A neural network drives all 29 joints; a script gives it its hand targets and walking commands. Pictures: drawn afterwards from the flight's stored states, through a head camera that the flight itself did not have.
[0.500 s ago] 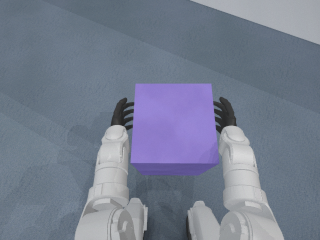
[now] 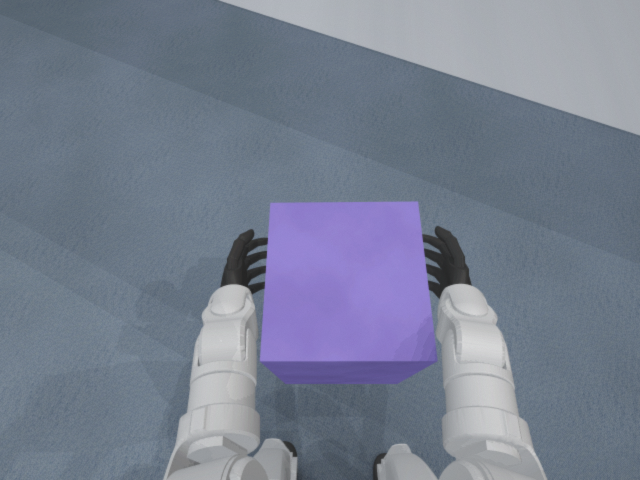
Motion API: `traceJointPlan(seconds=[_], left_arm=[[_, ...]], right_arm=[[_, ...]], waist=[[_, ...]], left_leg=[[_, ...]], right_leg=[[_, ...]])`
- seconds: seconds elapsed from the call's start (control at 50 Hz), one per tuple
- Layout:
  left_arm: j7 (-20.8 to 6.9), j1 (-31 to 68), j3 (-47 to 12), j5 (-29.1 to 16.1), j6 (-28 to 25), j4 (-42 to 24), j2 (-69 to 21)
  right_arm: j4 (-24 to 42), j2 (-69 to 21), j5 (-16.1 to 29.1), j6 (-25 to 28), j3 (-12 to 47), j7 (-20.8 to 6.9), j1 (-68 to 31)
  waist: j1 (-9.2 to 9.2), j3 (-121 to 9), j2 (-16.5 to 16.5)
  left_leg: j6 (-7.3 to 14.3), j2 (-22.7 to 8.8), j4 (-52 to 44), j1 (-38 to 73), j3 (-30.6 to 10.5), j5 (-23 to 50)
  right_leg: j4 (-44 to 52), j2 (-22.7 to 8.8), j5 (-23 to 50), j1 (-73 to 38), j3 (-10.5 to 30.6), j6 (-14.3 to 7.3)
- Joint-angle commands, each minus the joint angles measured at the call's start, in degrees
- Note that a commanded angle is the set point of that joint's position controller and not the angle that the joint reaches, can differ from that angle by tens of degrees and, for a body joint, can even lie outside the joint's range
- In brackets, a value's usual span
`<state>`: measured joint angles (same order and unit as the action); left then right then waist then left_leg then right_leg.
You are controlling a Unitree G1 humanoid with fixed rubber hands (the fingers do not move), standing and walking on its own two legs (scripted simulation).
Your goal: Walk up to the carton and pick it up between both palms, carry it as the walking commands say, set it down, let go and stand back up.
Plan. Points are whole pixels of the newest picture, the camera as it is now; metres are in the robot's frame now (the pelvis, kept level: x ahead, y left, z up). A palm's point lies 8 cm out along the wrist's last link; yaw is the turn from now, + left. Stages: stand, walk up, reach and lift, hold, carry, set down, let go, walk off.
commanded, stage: reach and lift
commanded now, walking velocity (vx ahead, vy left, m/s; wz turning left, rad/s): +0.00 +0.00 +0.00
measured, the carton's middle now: (342, 305) +0.37 -0.01 -0.10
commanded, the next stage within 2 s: none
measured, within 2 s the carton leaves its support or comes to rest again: neither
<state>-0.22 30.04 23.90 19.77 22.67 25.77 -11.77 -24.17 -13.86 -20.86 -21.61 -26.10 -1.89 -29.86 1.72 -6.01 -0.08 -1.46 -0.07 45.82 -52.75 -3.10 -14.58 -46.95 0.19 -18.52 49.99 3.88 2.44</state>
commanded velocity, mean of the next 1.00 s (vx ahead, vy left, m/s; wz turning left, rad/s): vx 0.00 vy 0.00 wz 0.00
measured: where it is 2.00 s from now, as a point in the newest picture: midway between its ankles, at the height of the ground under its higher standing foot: outside the picture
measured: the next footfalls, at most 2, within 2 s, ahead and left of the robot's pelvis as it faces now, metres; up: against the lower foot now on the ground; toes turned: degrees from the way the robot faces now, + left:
none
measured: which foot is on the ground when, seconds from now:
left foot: down 0.00-1.00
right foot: down 0.00-1.00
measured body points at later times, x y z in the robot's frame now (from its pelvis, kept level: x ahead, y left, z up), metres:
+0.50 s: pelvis +0.02 +0.00 +0.04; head +0.07 +0.01 +0.49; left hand +0.36 +0.13 +0.04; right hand +0.36 -0.15 +0.04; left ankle +0.06 +0.13 -0.69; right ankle +0.03 -0.15 -0.69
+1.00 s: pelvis +0.02 +0.00 +0.05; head -0.01 +0.00 +0.50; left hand +0.35 +0.13 +0.10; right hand +0.34 -0.15 +0.10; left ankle +0.06 +0.13 -0.69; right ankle +0.03 -0.15 -0.69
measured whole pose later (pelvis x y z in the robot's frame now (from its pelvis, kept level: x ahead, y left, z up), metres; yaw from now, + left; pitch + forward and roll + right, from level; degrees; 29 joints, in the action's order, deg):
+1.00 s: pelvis +0.02 +0.00 +0.05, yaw +0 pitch -6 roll +0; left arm 0.9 20.8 14.2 18.4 41.3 17.8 -10.4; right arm -18.0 -10.7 -18.0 -40.4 -15.2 -0.5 -21.6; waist 1.2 1.8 -0.7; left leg -1.3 -0.8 20.4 -5.9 -2.3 -8.4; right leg -20.8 -0.6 -11.5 3.3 4.3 1.8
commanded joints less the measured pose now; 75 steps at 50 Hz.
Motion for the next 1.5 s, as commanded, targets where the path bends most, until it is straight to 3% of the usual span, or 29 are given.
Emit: traceJointPlan(seconds=[0.0, 0.44, 0.9, 1.02, 1.48], left_arm=[[-13.86, 29.19, -34.07, -8.64, -1.35, 3.89, -54.68], [-13.84, 21.79, -36.46, -10.78, 3.63, -0.51, -53.42], [-13.88, 21.38, -40.34, -16.41, 15.02, -9.86, -51.79], [-13.63, 20.36, -38.37, -15.82, 17.71, -9.77, -50.61], [-12.23, 20.46, -38.67, -15.99, 18.06, -11.05, -52.26]], right_arm=[[-7.85, -54.64, 7.99, -0.56, 34.03, -13.88, -26.13], [-5.28, -53.92, 10.33, -5.1, 35.28, -12.86, -17.73], [4.33, -53.92, 15.88, -16.71, 39.59, -11.52, -16.46], [4.15, -52.34, 15.41, -19.53, 37.84, -11.38, -15.77], [6.35, -49.12, 15.42, -18.91, 38.35, -11.84, -17.97]], waist=[[0.11, -32.85, 0.9], [-0.62, -20.97, 0.44], [-0.62, -8.64, -0.36], [-0.4, -3.77, -0.64], [-0.88, -6.09, 0.13]], left_leg=[[0.61, 7.43, -5.38, 27.68, 1.44, 12.32], [0.53, 6.77, -19.03, 45.08, 0.65, 15.26], [1.14, 5.68, -26.7, 55.92, 1.13, 11.19], [1.25, 5.78, -28.26, 56.32, 1.04, 9.24], [0.48, 5.76, -28.17, 57.89, 1.19, 11.93]], right_leg=[[7.65, 7.48, 13.35, -14.4, -2.0, -1.51], [20.88, 6.66, 16.85, -31.55, -0.86, -1.89], [29.82, 5.31, 14.15, -44.13, -0.47, -1.66], [31.54, 5.25, 12.17, -44.85, -0.45, -1.65], [30.72, 6.04, 12.98, -45.72, -0.39, -2.33]])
